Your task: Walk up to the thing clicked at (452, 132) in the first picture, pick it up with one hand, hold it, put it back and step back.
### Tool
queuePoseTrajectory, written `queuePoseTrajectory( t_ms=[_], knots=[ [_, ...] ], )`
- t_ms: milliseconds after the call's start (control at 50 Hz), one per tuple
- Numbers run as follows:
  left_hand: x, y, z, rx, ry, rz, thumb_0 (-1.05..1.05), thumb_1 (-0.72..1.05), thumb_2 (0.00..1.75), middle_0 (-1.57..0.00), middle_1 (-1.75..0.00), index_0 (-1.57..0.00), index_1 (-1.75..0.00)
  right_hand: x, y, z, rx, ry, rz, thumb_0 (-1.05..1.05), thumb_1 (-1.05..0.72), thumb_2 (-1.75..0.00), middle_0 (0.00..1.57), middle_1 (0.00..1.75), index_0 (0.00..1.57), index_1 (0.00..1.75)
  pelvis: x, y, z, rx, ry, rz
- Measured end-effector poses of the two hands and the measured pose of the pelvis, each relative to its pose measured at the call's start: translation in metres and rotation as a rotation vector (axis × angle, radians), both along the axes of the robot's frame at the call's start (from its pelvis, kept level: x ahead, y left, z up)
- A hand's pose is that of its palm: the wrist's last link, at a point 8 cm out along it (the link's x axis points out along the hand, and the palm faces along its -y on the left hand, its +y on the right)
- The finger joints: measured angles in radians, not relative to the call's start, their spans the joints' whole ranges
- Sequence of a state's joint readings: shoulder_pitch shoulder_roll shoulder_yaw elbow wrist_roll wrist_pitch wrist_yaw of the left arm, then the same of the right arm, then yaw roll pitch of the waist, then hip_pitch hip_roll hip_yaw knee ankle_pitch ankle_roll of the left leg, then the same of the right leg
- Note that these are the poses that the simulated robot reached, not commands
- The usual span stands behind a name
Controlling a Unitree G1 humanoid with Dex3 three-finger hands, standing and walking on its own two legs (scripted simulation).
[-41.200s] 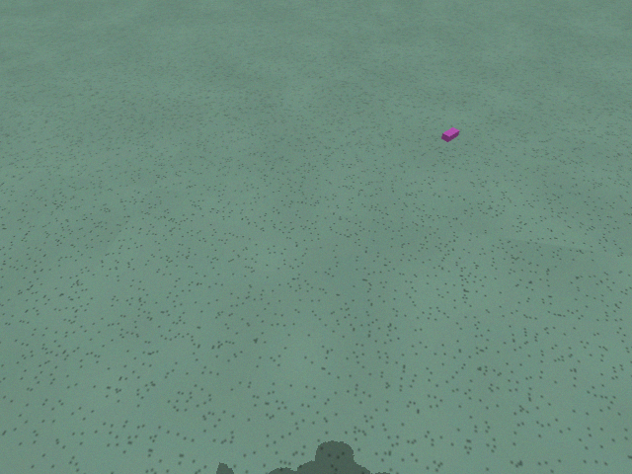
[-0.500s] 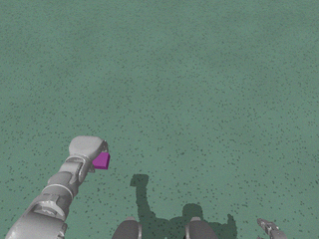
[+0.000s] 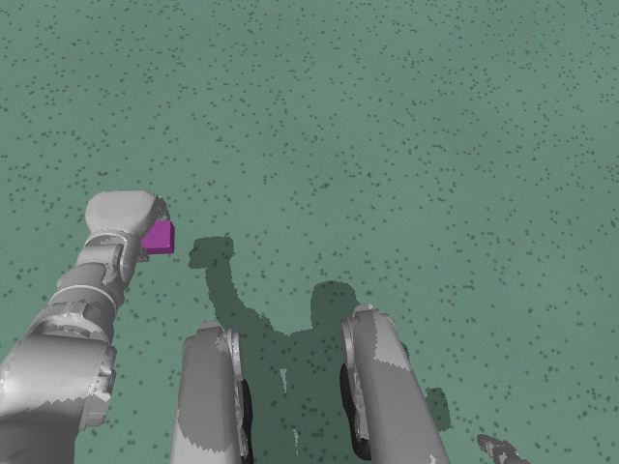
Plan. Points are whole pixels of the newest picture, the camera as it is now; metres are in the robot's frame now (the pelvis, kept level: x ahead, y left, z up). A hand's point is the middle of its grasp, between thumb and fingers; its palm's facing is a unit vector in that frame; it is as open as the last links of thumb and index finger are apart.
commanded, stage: crouch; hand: left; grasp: from above
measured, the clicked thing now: (142, 238) +0.44 +0.23 -0.17
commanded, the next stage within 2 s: lower in 1.00 s
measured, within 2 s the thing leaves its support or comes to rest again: neither
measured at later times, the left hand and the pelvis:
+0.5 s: hand (155, 248) +0.46 +0.23 -0.27, palm faces -0.46 +0.01 -0.89, open 7.2 cm; pelvis +0.00 +0.00 -0.10, yaw -2 degrees
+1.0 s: hand (165, 250) +0.47 +0.23 -0.32, palm faces -0.46 +0.02 -0.89, open 7.2 cm; pelvis -0.01 +0.00 -0.16, yaw -3 degrees
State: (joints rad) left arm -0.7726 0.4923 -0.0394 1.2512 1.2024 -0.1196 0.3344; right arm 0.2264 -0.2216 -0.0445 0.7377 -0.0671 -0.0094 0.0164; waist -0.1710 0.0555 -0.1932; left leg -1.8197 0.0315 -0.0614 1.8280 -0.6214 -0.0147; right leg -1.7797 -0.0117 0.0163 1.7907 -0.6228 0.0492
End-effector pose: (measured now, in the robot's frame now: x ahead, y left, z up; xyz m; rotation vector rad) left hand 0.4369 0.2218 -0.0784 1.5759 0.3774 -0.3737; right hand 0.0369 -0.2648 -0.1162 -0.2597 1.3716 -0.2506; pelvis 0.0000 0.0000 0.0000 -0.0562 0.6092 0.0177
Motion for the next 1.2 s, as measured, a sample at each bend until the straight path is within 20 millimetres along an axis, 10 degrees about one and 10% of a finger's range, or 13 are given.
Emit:
queuePoseTrajectory(
  t_ms=[400,840,1200],
  knots=[
    [0.022,0.012,-0.113,-0.014,-0.011,0.018,-0.01,0.40,0.10,-1.01,-0.12,-1.03,-0.11,0.028,-0.014,-0.080,-0.007,0.009,0.118,0.00,-0.92,-0.90,0.20,0.30,0.20,0.30,-0.001,-0.003,-0.088,-0.028,0.042,-0.008],
    [0.032,0.011,-0.171,-0.023,-0.003,0.001,-0.01,0.41,0.08,-1.00,-0.13,-1.02,-0.12,-0.025,-0.009,-0.131,0.014,0.110,0.097,0.00,-0.92,-0.90,0.20,0.30,0.20,0.30,-0.012,-0.002,-0.148,-0.042,-0.001,-0.025],
    [0.038,0.012,-0.201,-0.021,0.003,0.011,-0.01,0.41,0.07,-1.02,-0.10,-1.04,-0.08,-0.026,-0.010,-0.151,0.023,0.132,0.131,0.00,-0.92,-0.90,0.20,0.30,0.20,0.30,-0.009,-0.004,-0.172,-0.048,-0.014,-0.035]
  ],
)
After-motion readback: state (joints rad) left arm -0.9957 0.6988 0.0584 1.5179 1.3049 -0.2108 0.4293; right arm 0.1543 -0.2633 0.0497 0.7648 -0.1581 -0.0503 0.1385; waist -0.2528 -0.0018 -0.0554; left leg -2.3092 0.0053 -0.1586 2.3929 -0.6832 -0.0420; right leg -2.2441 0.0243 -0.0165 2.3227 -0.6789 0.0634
